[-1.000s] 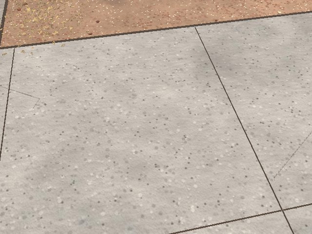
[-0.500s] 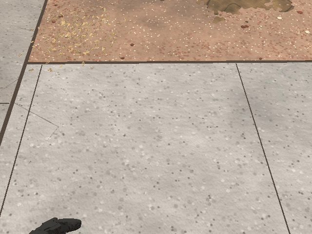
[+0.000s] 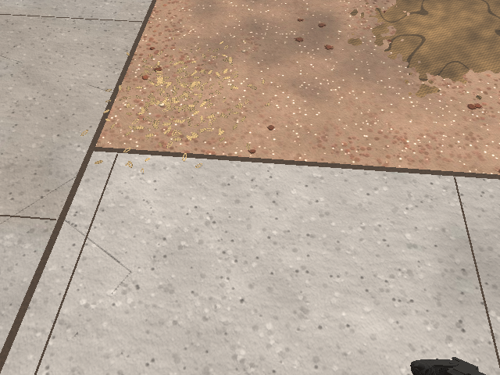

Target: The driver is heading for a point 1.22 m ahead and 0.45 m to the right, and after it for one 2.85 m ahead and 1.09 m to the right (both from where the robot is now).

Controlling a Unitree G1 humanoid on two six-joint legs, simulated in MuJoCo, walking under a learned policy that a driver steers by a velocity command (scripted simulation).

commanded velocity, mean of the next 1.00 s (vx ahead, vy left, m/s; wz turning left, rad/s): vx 0.50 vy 0.00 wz -0.51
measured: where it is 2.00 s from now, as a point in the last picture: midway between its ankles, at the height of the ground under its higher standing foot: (409, 254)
